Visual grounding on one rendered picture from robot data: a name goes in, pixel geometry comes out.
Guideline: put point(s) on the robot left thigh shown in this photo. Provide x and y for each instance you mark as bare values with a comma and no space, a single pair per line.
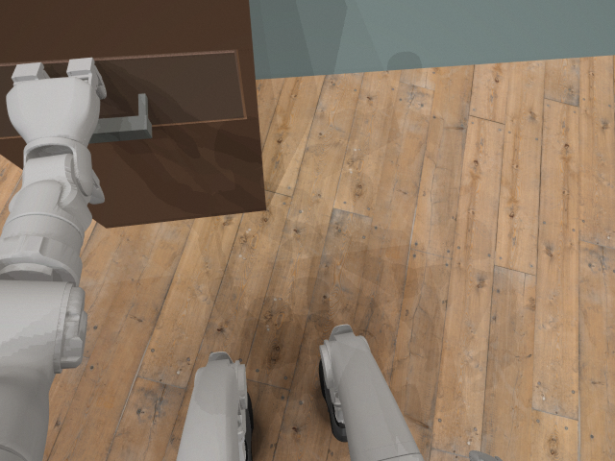
210,428

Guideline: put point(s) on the handle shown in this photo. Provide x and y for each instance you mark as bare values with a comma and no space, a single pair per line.
125,128

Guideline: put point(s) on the right robot foot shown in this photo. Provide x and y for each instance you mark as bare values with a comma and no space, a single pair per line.
338,429

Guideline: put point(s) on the left robot forearm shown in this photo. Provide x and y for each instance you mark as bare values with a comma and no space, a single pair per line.
44,233

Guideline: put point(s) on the robot left upper arm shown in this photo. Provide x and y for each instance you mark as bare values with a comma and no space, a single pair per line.
42,331

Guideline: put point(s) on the robot left hand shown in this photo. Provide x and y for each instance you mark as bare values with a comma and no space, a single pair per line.
69,107

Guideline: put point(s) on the drawer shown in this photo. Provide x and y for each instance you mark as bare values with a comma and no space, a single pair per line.
180,87

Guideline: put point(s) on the cabinet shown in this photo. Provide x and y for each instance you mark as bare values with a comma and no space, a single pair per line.
186,170

